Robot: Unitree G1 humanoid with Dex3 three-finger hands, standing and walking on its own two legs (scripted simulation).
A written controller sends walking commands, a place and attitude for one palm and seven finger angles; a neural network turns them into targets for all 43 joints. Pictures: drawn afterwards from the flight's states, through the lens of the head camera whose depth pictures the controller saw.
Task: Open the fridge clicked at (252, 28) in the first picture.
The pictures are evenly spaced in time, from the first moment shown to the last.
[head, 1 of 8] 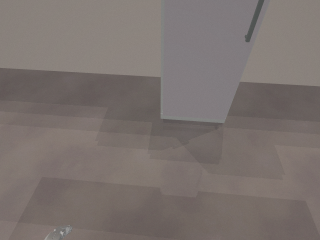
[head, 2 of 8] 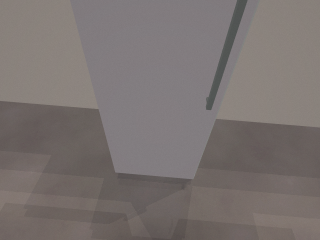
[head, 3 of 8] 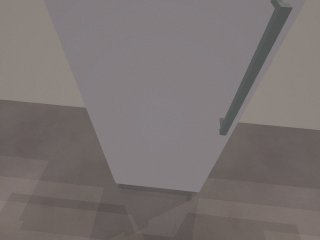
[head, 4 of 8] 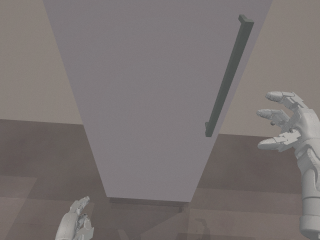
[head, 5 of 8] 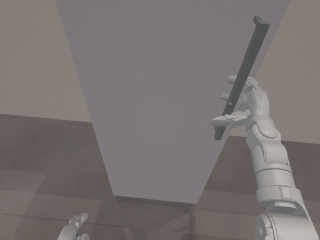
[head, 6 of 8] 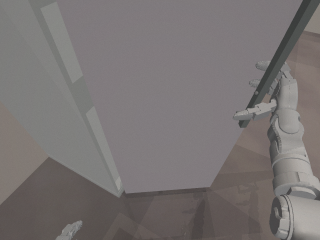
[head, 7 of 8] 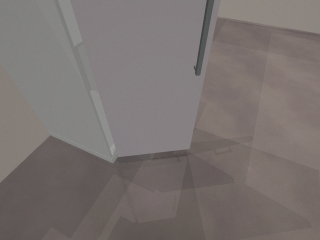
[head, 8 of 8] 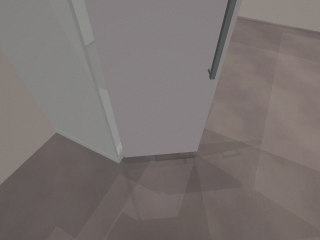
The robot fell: no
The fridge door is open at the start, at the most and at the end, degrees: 0 64 57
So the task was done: yes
